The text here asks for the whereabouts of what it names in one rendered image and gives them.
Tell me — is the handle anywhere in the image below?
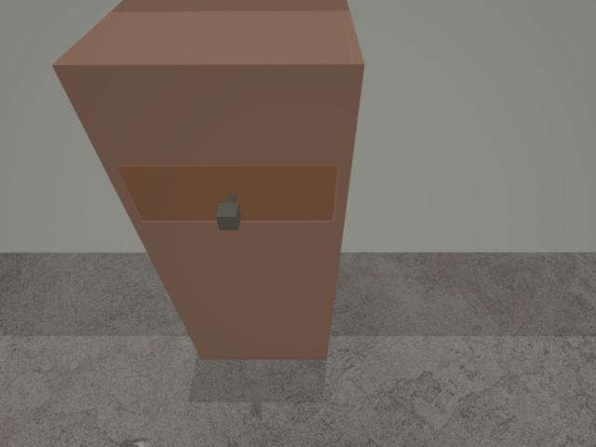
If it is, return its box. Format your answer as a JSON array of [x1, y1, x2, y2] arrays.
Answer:
[[216, 194, 241, 230]]

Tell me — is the cabinet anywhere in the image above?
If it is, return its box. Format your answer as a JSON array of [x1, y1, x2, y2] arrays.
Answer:
[[52, 0, 365, 359]]

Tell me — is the drawer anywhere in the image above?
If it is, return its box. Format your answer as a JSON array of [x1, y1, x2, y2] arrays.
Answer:
[[118, 164, 337, 221]]

